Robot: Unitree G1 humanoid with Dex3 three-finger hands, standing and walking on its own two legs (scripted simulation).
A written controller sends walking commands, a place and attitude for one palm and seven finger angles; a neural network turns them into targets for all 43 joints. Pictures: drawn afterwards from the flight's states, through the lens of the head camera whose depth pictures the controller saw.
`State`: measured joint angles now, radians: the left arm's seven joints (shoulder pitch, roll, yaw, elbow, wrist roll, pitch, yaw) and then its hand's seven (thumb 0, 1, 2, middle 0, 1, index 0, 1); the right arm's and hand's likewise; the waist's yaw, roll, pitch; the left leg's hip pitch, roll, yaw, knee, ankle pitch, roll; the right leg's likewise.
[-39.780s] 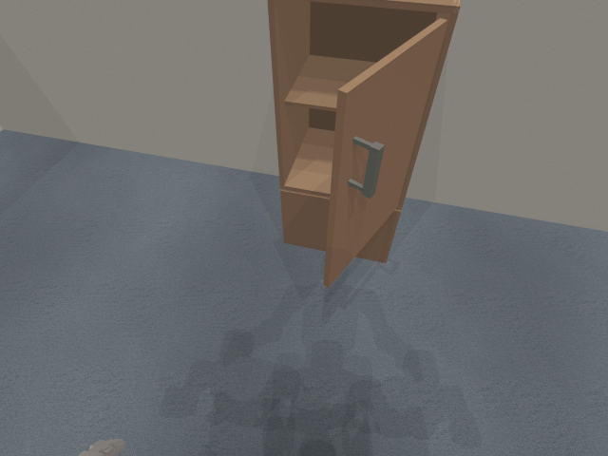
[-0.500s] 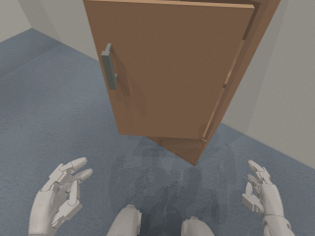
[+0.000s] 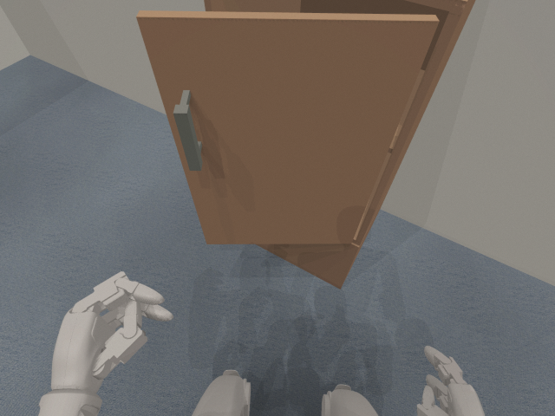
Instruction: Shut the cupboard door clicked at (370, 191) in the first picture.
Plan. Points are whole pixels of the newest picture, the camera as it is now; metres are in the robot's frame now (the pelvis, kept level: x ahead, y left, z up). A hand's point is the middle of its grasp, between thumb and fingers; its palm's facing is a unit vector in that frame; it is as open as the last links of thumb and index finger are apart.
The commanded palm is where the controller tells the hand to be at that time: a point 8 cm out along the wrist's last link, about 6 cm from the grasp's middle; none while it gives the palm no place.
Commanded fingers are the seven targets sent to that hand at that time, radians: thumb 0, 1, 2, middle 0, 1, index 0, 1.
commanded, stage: raise the hand and make a fist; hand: left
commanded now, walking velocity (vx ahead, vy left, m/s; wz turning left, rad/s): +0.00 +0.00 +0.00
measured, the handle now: (191, 132) +0.53 +0.18 +0.09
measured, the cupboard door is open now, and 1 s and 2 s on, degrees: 31 31 31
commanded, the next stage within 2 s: bring the fist close to the handle in 0.98 s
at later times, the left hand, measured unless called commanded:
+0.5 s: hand (134, 305) +0.24 +0.19 +0.09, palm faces +0.07 -1.00 -0.05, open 3.1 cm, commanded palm +0.21 +0.24 +0.09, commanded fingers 0.00 0.90 0.90 -1.30 -1.50 -1.30 -1.50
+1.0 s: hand (145, 301) +0.24 +0.17 +0.09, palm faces +0.07 -1.00 -0.04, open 3.1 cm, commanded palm +0.21 +0.23 +0.09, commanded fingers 0.00 0.90 0.90 -1.30 -1.50 -1.30 -1.50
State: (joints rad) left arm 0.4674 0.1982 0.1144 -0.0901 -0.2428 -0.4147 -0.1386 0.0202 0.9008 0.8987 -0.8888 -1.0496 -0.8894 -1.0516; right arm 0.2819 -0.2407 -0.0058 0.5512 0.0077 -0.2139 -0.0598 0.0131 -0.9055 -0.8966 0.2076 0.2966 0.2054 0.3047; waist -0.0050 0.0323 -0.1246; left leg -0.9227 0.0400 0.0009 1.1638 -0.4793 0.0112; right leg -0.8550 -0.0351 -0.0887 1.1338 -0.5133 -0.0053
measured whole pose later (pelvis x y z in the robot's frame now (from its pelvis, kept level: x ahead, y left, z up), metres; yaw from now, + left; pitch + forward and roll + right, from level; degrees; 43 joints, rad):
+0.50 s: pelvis +0.02 +0.00 +0.02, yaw +1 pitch +11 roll -2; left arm 0.40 0.22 0.14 -0.09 -0.25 -0.33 -0.17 0.02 0.90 0.90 -1.28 -1.47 -1.28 -1.48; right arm 0.25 -0.22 0.04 0.49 0.01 -0.17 -0.05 0.01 -0.91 -0.90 0.21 0.30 0.21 0.30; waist 0.01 0.04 -0.12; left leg -0.80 0.04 -0.01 1.08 -0.47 0.00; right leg -0.73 -0.03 -0.10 1.04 -0.50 -0.01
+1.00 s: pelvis +0.01 -0.01 +0.02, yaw +0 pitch +10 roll -1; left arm 0.37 0.21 0.15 -0.02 -0.27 -0.37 -0.18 0.02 0.90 0.90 -1.30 -1.50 -1.30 -1.50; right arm 0.26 -0.25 0.01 0.53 0.02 -0.17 -0.05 0.01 -0.91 -0.90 0.21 0.30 0.20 0.30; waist 0.01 0.04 -0.11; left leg -0.76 0.04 0.00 1.03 -0.45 -0.01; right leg -0.71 -0.03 -0.09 1.02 -0.49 -0.02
